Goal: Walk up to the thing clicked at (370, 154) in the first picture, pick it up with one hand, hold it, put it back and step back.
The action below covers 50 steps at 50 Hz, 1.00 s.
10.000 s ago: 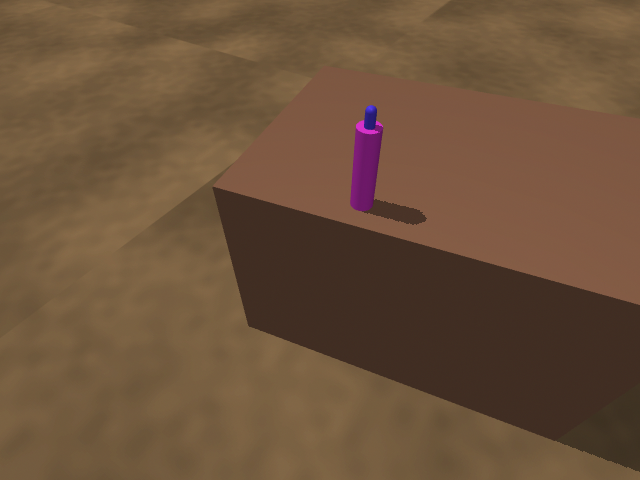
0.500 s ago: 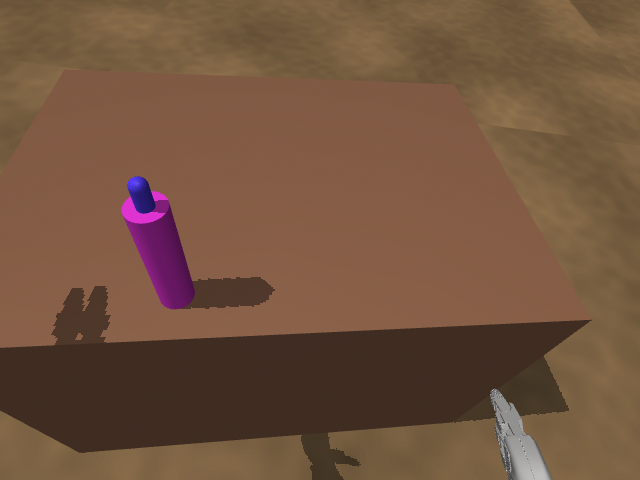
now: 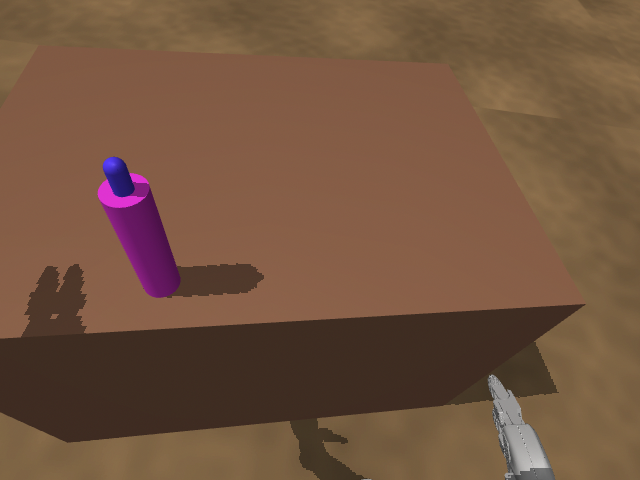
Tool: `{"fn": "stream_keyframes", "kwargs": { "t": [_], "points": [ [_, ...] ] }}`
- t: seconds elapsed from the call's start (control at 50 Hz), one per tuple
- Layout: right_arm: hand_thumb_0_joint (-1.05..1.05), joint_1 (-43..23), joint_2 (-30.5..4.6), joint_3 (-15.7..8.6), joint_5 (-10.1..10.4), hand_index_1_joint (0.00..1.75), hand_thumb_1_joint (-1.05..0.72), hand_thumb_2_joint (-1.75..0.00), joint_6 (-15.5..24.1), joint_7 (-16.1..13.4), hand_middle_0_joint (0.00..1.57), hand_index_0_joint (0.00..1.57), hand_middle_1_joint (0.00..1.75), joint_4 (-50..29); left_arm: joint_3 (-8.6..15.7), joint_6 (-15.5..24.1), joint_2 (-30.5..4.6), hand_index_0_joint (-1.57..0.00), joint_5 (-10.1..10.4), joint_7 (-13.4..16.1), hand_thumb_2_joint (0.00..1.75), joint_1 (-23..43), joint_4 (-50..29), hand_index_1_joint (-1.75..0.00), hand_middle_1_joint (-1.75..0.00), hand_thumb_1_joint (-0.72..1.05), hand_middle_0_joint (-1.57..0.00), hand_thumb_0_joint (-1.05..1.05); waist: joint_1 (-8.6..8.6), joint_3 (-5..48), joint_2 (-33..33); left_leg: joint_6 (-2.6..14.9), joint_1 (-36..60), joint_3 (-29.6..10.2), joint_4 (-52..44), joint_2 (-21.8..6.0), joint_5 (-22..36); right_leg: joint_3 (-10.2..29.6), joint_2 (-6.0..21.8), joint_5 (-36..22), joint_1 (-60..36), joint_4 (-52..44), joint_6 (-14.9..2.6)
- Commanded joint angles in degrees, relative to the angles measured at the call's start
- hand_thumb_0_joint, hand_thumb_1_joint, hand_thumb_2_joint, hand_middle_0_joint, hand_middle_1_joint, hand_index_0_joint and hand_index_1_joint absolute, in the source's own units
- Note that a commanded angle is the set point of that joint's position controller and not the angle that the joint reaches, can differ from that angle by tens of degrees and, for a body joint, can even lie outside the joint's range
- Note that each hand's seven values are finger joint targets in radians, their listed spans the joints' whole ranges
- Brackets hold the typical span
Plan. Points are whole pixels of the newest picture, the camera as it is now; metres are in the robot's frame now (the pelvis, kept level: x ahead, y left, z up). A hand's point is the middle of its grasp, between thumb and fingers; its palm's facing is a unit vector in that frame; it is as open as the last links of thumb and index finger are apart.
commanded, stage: go down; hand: left
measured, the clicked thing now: (141, 233) +0.44 +0.20 +0.05
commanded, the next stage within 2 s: approach in 0.76 s
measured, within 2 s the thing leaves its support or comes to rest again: neither
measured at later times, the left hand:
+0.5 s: hand out of the picture +0.37 +0.38 +0.12, palm faces +0.15 -0.99 +0.01, open 17.6 cm
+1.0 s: hand out of the picture +0.37 +0.38 +0.11, palm faces +0.15 -0.99 +0.00, open 17.6 cm
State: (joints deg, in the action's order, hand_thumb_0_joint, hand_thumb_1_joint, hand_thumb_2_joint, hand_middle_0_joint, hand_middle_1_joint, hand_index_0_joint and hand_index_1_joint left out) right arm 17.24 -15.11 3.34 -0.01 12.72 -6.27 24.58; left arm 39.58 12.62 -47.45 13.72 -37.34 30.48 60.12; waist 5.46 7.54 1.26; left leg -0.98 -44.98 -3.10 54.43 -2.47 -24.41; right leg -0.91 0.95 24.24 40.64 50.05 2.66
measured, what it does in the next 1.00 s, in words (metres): stands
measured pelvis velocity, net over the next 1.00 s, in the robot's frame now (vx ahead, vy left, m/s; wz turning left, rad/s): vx -0.01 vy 0.00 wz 0.00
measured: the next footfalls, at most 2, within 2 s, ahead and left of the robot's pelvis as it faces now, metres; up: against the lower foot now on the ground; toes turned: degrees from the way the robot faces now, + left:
none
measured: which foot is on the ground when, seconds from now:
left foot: down 0.00-1.00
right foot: down 0.00-1.00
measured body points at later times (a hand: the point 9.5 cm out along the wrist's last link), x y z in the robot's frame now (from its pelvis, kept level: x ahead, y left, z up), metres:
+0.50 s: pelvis +0.01 +0.00 +0.00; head +0.07 +0.04 +0.44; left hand +0.36 +0.43 +0.12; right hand +0.16 -0.25 -0.03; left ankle +0.02 +0.12 -0.69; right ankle +0.00 -0.15 -0.69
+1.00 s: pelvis -0.01 +0.00 -0.01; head +0.07 +0.04 +0.43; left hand +0.36 +0.43 +0.11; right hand +0.15 -0.25 -0.04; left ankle +0.02 +0.12 -0.69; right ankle +0.00 -0.15 -0.69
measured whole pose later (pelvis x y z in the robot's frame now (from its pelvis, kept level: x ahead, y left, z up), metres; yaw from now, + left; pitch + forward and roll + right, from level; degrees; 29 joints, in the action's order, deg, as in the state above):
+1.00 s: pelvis -0.01 +0.00 -0.01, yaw +0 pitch +15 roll -3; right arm 19.3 -15.7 3.0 0.1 12.8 -6.4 20.3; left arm 37.9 11.7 -47.2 13.7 -36.9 31.1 59.3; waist 5.6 7.5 1.4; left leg -0.9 -47.9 -3.2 57.4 -2.2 -25.1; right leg -0.8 1.2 25.2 43.7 53.4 2.8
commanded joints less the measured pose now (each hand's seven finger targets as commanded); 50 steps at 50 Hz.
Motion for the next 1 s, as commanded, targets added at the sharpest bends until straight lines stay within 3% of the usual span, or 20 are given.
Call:
{"fn": "stream_keyframes", "kwargs": {
  "t": [0.0,0.02,0.12,0.14,0.18,0.26,0.28,0.4,0.5,0.52,0.56,0.62,0.7,0.74,0.78,0.82,0.84,0.86,0.92,0.98],
  "points": [
    [0.0,0.19,-8.99,-4.69,0.0,0.05,0.54,-0.05,3.07,-1.28,0.05,0.05,0.05,-8.48,3.19,2.75,-23.99,-0.05,1.19,0.1,0.08,18.28,-11.02,-0.06,-0.05,-0.59,-0.05,0.0,-0.91,19.86,-13.04,1.01,18.75,0.9,-6.51,1.54,19.19,-1.81,-1.55,-14.2,-2.77,-4.8,-3.2],
    [0.0,-0.87,-8.15,-3.68,0.05,0.05,0.54,-0.05,2.89,-1.24,0.05,0.05,0.05,-8.35,3.97,2.8,-25.61,-0.05,1.02,0.21,0.07,19.17,-12.59,-0.06,-0.05,-0.59,-0.06,0.0,-2.1,19.06,-13.72,1.05,17.42,1.09,-6.45,1.72,18.14,-1.65,-1.46,-13.34,-2.24,-4.88,-3.18],
    [0.0,-1.07,-9.73,-5.01,0.18,0.05,0.54,-0.05,3.14,-1.47,0.05,0.05,0.05,-11.39,3.62,1.69,-25.5,-0.05,0.46,0.49,0.07,18.15,-11.46,-0.05,-0.04,-0.55,-0.05,0.0,-1.64,18.55,-12.99,0.81,17.24,1.06,-6.86,1.5,16.74,-1.9,-1.85,-12.27,-2.46,-4.71,-3.37],
    [0.0,-0.28,-9.22,-4.96,0.09,0.05,0.54,-0.05,2.86,-1.39,0.05,0.05,0.05,-10.14,2.06,1.3,-22.91,-0.05,0.49,0.35,0.07,16.53,-9.59,-0.05,-0.04,-0.56,-0.05,0.0,-1.11,18.95,-12.22,1.01,17.29,1.19,-6.27,1.63,17.28,-1.69,-1.74,-12.99,-2.43,-4.82,-3.24],
    [0.0,0.22,-7.48,-3.14,0.28,0.05,0.54,-0.05,2.88,-1.31,0.05,0.05,0.05,-9.93,2.37,1.2,-22.5,-0.05,0.98,-0.26,0.07,16.08,-10.82,-0.06,-0.05,-0.58,-0.05,0.0,-1.86,19.88,-12.87,1.07,17.78,1.22,-5.79,1.65,20.61,-1.84,-1.72,-15.2,-3.07,-4.35,-3.19],
    [0.0,1.24,-10.27,-5.11,0.2,0.05,0.54,-0.05,3.04,-1.54,0.05,0.05,0.05,-13.91,3.6,1.21,-23.85,-0.05,1.49,-0.24,0.06,15.47,-13.77,-0.05,-0.05,-0.59,-0.05,0.0,-1.67,22.31,-11.42,1.02,19.76,0.92,-5.29,1.35,23.73,-2.07,-1.94,-16.97,-4.24,-4.07,-2.95],
    [0.0,1.28,-9.14,-4.19,0.14,0.05,0.54,-0.05,3.07,-1.39,0.05,0.05,0.05,-13.96,3.19,1.15,-23.84,-0.05,1.2,-0.09,0.07,16.14,-14.79,-0.05,-0.05,-0.59,-0.05,0.0,-1.85,22.9,-12.41,0.9,19.93,0.98,-5.21,1.44,24.92,-2.03,-1.81,-17.9,-4.95,-3.95,-3.0],
    [0.0,2.39,-10.94,-6.64,0.31,0.05,0.54,-0.05,3.03,-1.5,0.05,0.05,0.05,-12.97,3.92,0.82,-22.76,-0.05,1.69,0.74,0.07,14.55,-16.88,-0.06,-0.05,-0.58,-0.05,0.0,-1.79,20.53,-12.75,0.65,21.76,0.64,-5.8,1.04,25.65,-2.33,-1.98,-16.37,-2.49,-3.9,-3.06],
    [0.0,2.0,-8.71,-5.16,0.44,0.05,0.54,-0.05,2.81,-0.78,0.05,0.05,0.05,-11.36,3.58,0.89,-21.65,-0.06,1.56,0.61,0.05,12.89,-16.29,-0.05,-0.05,-0.59,-0.06,0.0,-2.81,17.68,-12.83,1.02,17.59,1.6,-5.5,1.91,23.08,-1.63,-1.53,-16.46,-3.31,-3.89,-3.07],
    [0.0,0.46,-9.75,-6.23,0.45,0.05,0.53,-0.05,3.26,-0.86,0.05,0.05,0.05,-14.69,3.61,1.26,-21.3,-0.05,1.62,0.5,0.05,14.35,-17.31,-0.05,-0.05,-0.58,-0.05,0.0,-1.73,18.07,-11.55,0.95,18.3,1.34,-5.85,1.6,21.74,-1.85,-1.73,-15.52,-3.09,-3.84,-3.05],
    [0.0,1.66,-7.87,-4.44,0.37,0.05,0.53,-0.05,3.0,-0.61,0.05,0.05,0.05,-12.52,3.58,1.31,-20.56,-0.05,1.77,0.4,0.06,12.83,-15.3,-0.05,-0.05,-0.58,-0.05,0.0,-2.37,17.53,-11.98,0.98,17.07,1.4,-6.02,1.85,20.3,-1.82,-1.6,-14.73,-3.63,-3.94,-3.15],
    [0.0,2.38,-8.71,-5.48,0.31,0.05,0.53,-0.05,3.08,-0.91,0.05,0.05,0.05,-11.55,4.41,1.83,-23.02,-0.06,1.97,0.18,0.05,15.72,-18.16,-0.05,-0.05,-0.57,-0.05,0.0,-1.89,19.34,-13.56,0.92,18.86,1.41,-6.16,1.89,19.95,-1.75,-1.64,-14.58,-3.54,-4.03,-3.12],
    [0.0,2.13,-9.39,-5.64,0.25,0.05,0.53,-0.05,3.38,-1.32,0.05,0.05,0.05,-10.34,1.9,0.97,-20.17,-0.06,1.78,-0.46,0.05,15.46,-15.97,-0.05,-0.05,-0.58,-0.05,0.0,-0.66,17.77,-12.65,1.07,19.05,1.3,-6.5,1.89,17.82,-1.68,-1.65,-13.37,-1.92,-4.32,-3.06],
    [0.0,0.57,-10.94,-6.92,0.18,0.05,0.54,-0.05,3.62,-1.54,0.05,0.05,0.05,-11.21,2.62,1.14,-21.5,-0.06,1.9,-0.39,0.04,16.26,-15.51,-0.05,-0.05,-0.59,-0.06,0.0,-0.74,16.78,-13.09,0.8,17.79,0.63,-7.0,1.54,15.36,-2.08,-1.86,-10.82,-0.42,-4.08,-3.22],
    [0.0,0.51,-9.09,-4.91,0.17,0.05,0.53,-0.05,3.46,-1.37,0.05,0.05,0.05,-11.14,2.1,1.14,-20.77,-0.06,1.78,-0.22,0.05,15.48,-13.25,-0.05,-0.05,-0.6,-0.05,0.0,-1.18,14.55,-10.61,1.31,14.39,1.29,-6.66,1.99,12.39,-1.8,-1.65,-9.59,-0.79,-4.33,-3.13],
    [0.0,-0.01,-10.28,-6.38,0.28,0.05,0.54,-0.05,3.58,-1.56,0.05,0.05,0.05,-11.85,2.68,1.6,-21.33,-0.06,2.02,-0.01,0.04,16.08,-13.26,-0.05,-0.05,-0.61,-0.05,0.0,-0.8,15.72,-9.8,1.44,13.75,1.4,-6.15,2.2,12.11,-1.68,-1.61,-10.09,-0.98,-4.04,-2.98],
    [0.0,1.61,-10.08,-6.08,0.15,0.05,0.55,-0.05,3.37,-1.42,0.05,0.05,0.05,-11.44,2.5,1.71,-21.35,-0.05,2.18,-0.06,0.12,16.99,-13.78,-0.12,-0.1,-0.56,-0.07,0.0,-0.49,16.13,-10.44,1.38,14.18,1.31,-5.96,2.1,12.37,-1.72,-1.61,-10.16,-0.84,-3.9,-3.02],
    [0.0,0.67,-9.97,-5.58,0.1,0.05,0.57,-0.04,3.43,-1.37,0.05,0.05,0.05,-13.36,3.22,1.92,-22.21,-0.05,2.14,-0.02,0.04,17.22,-13.84,-0.06,-0.06,-0.54,-0.06,0.0,-0.88,17.32,-9.89,1.4,14.21,1.33,-5.71,2.17,12.3,-1.74,-1.6,-10.1,-1.35,-3.95,-2.86],
    [0.0,1.1,-7.72,-3.75,0.19,0.05,0.57,-0.04,3.23,-0.93,0.05,0.05,0.05,-12.91,0.41,2.28,-19.12,-0.05,1.26,0.27,0.05,16.88,-11.62,-0.07,-0.06,-0.56,-0.05,0.0,-0.48,16.08,-10.06,1.39,13.07,1.46,-5.54,2.22,11.68,-1.63,-1.6,-9.55,0.06,-3.22,-3.1],
    [0.0,0.5,-9.78,-5.64,-0.16,0.05,0.57,-0.04,3.3,-0.91,0.05,0.05,0.05,-15.11,-2.92,2.31,-14.85,-0.05,0.57,1.16,0.04,17.3,-9.45,-0.06,-0.05,-0.58,-0.06,0.0,0.91,16.83,-9.64,1.25,12.96,0.94,-4.81,1.69,10.57,-1.8,-1.76,-8.23,2.85,-2.54,-3.23]
  ]
}}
